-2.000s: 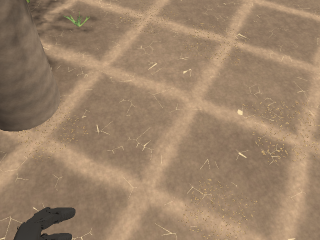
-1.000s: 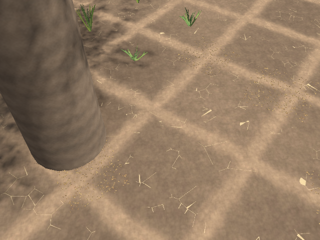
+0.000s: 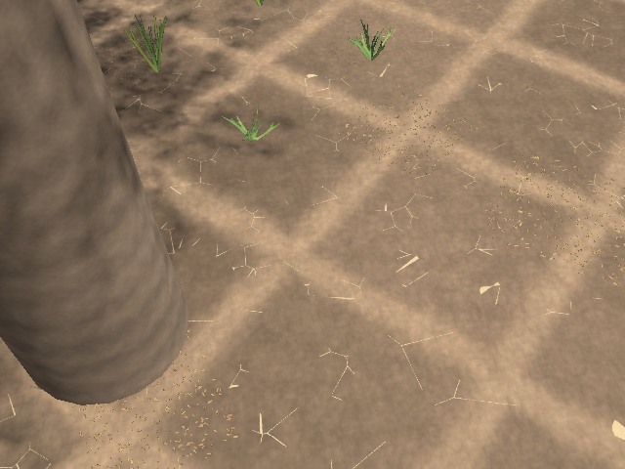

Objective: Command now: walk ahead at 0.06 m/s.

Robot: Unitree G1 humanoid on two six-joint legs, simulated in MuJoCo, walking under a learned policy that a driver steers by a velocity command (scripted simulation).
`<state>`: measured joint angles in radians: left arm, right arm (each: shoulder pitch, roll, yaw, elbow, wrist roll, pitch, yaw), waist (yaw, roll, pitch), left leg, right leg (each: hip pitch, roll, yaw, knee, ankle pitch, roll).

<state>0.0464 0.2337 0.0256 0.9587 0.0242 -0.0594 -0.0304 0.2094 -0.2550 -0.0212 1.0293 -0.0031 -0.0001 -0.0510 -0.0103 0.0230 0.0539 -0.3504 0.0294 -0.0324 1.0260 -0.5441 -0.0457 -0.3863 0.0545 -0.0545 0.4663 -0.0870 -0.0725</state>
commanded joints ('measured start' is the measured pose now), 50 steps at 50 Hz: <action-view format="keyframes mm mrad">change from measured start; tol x4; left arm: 1 -68 126 19 -61 13 -1 14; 5 -56 146 23 -67 -22 20 38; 12 83 102 13 -26 2 35 44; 50 45 116 13 38 -15 50 36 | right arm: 1 110 -64 -13 -11 -2 19 -24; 5 112 -66 -11 0 -23 29 -7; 8 30 -144 -18 -24 -25 17 -3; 12 -34 -82 -1 -23 -14 -41 18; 19 38 -88 5 -8 -8 -37 14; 50 82 -73 21 0 -8 -21 -4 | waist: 1 -37 -139 -117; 4 -58 -125 -144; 6 -57 -102 -95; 8 4 38 7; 11 48 112 -30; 15 19 24 -41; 24 2 -38 -84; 50 5 -30 -38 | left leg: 1 79 30 -4 -197 0 -3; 5 262 -1 36 -482 309 28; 6 272 26 6 -529 309 50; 8 24 62 -63 -635 54 106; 10 -54 73 -70 -703 33 82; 18 84 44 -20 -598 340 52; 26 100 39 -1 -589 444 35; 50 98 26 27 -603 264 18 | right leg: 1 12 -234 257 -227 -70 -141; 3 12 -231 264 -241 -256 -132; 6 -104 -181 227 -259 -554 -36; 7 -91 -142 177 -233 -541 6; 9 124 -76 94 -110 -298 43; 11 231 -69 76 -45 -145 29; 16 179 -85 98 -40 -32 -9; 26 257 -84 98 -1 182 -8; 37 268 -88 113 -28 150 -15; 50 202 -104 151 -77 -55 -30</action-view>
